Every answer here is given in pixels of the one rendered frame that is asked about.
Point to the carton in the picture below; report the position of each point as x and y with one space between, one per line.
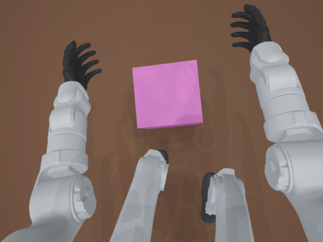
167 95

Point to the right robot shin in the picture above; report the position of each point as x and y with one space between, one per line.
209 209

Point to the left robot shin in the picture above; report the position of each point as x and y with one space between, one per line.
152 153

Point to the robot left hand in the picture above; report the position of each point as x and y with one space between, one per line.
72 64

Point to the robot left upper arm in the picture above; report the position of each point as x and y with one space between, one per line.
58 209

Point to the left robot forearm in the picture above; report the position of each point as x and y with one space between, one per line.
67 135

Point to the right robot forearm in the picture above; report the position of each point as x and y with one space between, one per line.
281 97

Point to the robot shin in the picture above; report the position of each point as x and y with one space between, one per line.
209 209
152 153

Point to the robot right hand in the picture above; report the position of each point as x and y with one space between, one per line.
258 31

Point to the robot right upper arm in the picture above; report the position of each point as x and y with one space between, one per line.
296 169

